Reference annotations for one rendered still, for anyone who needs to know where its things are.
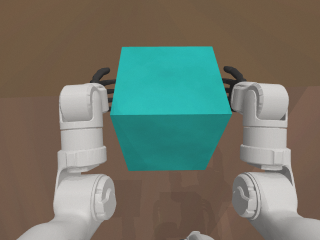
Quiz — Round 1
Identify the robot right forearm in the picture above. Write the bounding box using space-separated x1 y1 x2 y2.
230 81 298 208

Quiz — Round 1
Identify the carton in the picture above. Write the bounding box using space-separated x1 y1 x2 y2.
110 46 232 171

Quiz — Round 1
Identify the robot left hand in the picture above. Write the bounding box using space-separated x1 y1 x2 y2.
90 67 116 112

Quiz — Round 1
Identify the robot left upper arm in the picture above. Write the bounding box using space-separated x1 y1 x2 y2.
17 174 117 240

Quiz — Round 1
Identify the robot right hand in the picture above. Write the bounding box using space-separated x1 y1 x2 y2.
222 66 247 112

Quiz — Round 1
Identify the robot right upper arm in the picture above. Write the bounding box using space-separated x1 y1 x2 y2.
232 172 320 240

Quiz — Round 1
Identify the robot left forearm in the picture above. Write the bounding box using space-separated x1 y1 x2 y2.
53 83 109 213

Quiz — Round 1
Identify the right robot shin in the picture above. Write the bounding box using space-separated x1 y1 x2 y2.
188 231 201 237

